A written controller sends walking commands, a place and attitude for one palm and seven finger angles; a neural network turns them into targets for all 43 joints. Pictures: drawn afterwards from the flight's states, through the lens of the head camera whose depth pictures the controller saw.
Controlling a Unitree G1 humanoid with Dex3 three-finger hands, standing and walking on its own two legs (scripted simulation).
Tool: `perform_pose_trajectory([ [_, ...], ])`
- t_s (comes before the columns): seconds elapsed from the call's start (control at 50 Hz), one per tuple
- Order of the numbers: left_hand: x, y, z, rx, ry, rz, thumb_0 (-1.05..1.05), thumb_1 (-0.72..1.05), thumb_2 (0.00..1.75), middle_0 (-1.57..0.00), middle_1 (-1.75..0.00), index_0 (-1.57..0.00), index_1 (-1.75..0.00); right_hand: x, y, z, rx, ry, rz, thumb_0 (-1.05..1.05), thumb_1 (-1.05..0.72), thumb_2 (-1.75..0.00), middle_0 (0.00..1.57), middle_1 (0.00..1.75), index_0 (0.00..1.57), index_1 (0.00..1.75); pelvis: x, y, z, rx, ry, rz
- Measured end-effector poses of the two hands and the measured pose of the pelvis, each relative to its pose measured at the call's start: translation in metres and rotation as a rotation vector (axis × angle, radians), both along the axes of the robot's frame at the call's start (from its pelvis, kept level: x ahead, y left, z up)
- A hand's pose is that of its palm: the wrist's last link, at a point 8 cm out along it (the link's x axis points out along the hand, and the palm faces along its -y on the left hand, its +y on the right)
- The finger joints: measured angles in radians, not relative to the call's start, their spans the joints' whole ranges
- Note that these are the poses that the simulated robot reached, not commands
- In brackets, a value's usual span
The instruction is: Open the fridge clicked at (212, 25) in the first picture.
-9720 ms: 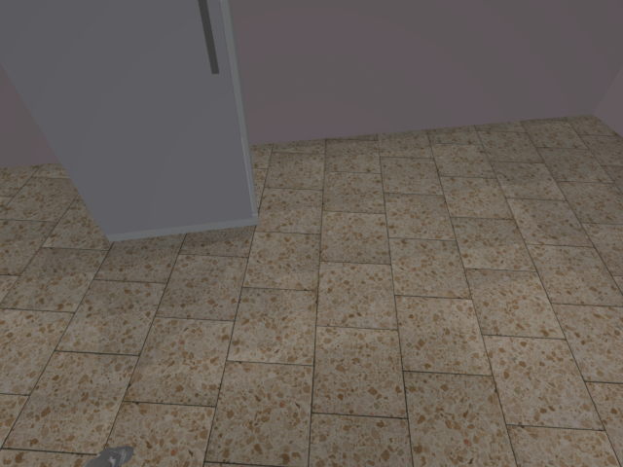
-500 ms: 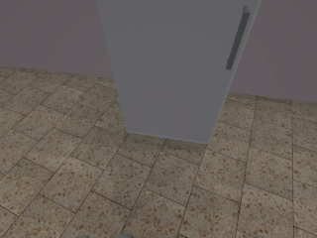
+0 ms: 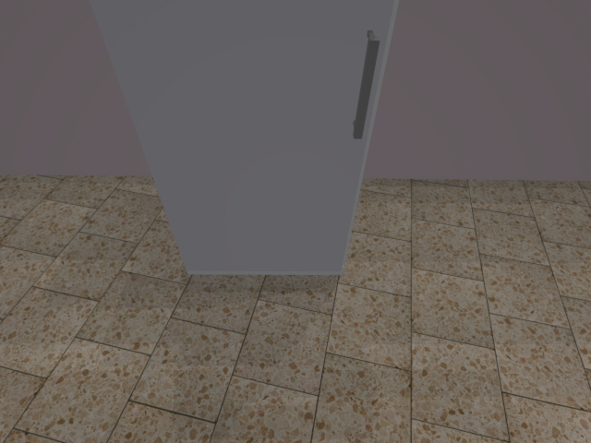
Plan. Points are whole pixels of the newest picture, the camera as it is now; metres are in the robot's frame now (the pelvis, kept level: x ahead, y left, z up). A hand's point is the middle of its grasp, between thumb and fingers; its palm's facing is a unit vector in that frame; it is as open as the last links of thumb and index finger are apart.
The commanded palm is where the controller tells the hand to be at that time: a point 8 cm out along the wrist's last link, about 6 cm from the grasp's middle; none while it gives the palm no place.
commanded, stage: take the last steps up to it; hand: right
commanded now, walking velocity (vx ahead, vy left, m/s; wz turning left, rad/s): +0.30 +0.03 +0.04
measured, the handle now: (363, 88) +0.82 -0.15 +0.09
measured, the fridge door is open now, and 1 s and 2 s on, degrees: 0 0 0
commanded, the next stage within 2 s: come to a stop and stand still in 0.84 s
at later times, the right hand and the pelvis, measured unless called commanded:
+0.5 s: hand (401, 380) +0.27 -0.18 -0.17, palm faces -0.07 +0.98 -0.19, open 7.4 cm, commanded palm none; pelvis +0.14 -0.01 -0.01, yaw +3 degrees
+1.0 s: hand (387, 376) +0.28 -0.17 -0.20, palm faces +0.07 +0.99 -0.15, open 7.3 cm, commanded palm none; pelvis +0.31 +0.00 -0.02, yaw +2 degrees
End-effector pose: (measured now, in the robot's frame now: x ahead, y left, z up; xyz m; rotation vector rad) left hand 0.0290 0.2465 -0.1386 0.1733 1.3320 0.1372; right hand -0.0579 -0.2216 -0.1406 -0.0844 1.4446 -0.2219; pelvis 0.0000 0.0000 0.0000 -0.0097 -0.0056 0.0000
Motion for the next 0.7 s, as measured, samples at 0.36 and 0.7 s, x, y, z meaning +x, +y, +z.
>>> perform_pose_trajectory([
  [0.36,-0.013,-0.074,0.002,-0.023,0.135,0.138,0.01,0.91,0.9,-0.21,-0.3,-0.21,-0.3,0.178,-0.043,-0.009,0.026,-0.128,0.106,0.01,-0.91,-0.9,0.2,0.3,0.19,0.3,0.087,-0.033,-0.001,0.011,-0.025,0.029],
  [0.7,0.122,-0.002,-0.025,-0.049,0.162,0.17,0.01,0.91,0.9,-0.2,-0.3,-0.2,-0.3,0.371,0.031,-0.004,-0.013,-0.3,0.181,0.0,-0.92,-0.9,0.2,0.3,0.2,0.3,0.215,0.027,-0.016,0.015,-0.025,0.033],
])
